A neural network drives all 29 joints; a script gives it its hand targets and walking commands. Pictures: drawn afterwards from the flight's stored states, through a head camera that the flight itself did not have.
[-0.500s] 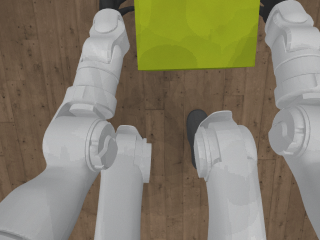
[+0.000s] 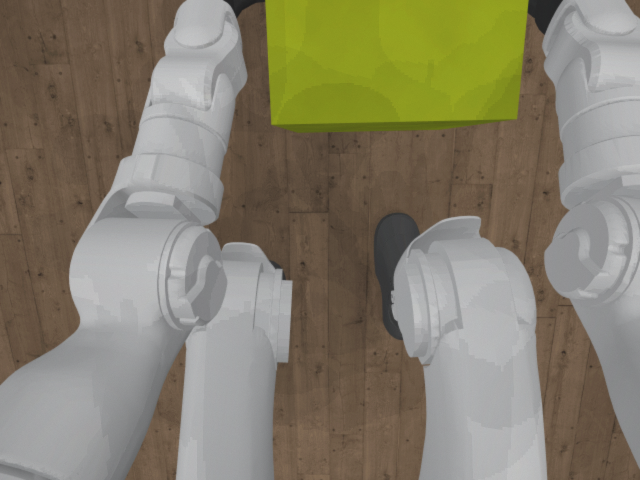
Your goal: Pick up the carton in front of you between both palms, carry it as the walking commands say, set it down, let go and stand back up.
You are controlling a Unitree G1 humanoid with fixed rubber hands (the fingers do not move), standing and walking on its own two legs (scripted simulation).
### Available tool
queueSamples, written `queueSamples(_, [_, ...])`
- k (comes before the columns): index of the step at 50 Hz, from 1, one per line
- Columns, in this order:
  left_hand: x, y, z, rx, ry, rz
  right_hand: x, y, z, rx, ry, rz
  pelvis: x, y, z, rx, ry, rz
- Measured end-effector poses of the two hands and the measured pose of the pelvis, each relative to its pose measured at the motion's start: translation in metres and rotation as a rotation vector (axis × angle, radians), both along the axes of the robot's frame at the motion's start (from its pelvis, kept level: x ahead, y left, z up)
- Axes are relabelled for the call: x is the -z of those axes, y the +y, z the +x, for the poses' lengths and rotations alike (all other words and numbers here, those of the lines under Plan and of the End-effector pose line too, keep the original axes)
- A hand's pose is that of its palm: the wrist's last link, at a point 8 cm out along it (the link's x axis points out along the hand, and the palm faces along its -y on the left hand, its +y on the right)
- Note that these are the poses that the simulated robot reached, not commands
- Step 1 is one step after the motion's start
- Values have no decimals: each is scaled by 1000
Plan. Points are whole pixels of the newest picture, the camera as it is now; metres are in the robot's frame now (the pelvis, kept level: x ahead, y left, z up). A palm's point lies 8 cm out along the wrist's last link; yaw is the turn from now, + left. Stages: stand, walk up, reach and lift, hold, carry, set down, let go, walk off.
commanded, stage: set down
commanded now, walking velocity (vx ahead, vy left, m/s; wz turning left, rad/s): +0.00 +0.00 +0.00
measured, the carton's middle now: (378, 34) +0.52 -0.12 -0.25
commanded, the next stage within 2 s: let go in 1.34 s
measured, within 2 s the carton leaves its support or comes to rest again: neither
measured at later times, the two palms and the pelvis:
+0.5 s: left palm out of the picture +0.56 +0.04 -0.11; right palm out of the picture +0.51 -0.33 -0.12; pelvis +0.00 +0.00 +0.03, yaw -1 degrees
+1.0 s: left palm out of the picture +0.56 +0.05 +0.04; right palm out of the picture +0.50 -0.34 +0.04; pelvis +0.02 -0.01 +0.15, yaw -2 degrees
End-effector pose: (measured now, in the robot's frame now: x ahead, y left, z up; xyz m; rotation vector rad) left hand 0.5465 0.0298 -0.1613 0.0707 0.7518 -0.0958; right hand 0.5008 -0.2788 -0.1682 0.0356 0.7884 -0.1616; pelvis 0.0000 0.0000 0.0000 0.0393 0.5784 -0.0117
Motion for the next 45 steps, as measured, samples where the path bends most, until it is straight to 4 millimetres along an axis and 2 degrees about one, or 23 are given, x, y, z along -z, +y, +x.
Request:
queueSamples(4, [3, 3, 3, 25, -20, 31, 12, -7, -6, 31, 9, -20, 0, -1, -2, 1, -19, 7])
queueSamples(9, [20, 20, 1, -12, 3, 55, 27, -35, -19, 119, 20, -76, -1, -4, -2, 9, -34, 5])
queueSamples(12, [25, 28, 0, -25, -2, 54, 26, -46, -16, 130, -4, -85, 0, -5, -1, 12, -32, 6])
queueSamples(16, [18, 27, 0, -27, -39, 36, 14, -47, -6, 120, -50, -71, 0, -7, -2, 16, -26, 12])
queueSamples(19, [2, 21, 2, -29, -68, 33, -2, -45, 1, 110, -87, -58, -3, -6, -2, 24, -20, 16])
queueSamples(22, [-21, 17, 6, -39, -95, 40, -24, -45, 5, 99, -117, -50, -11, -5, -3, 33, -9, 22])
queueSamples(28, [-78, 9, 11, -60, -106, 57, -75, -50, 1, 97, -118, -56, -43, -4, -1, 46, 44, 38])
queueSamples(32, [-107, 5, 14, -59, -93, 62, -105, -55, -2, 104, -111, -58, -65, -6, 4, 54, 94, 46])
queueSamples(45, [-175, 16, 14, -78, -123, 59, -178, -62, 3, 87, -140, -78, -123, -12, 16, 67, 177, 59])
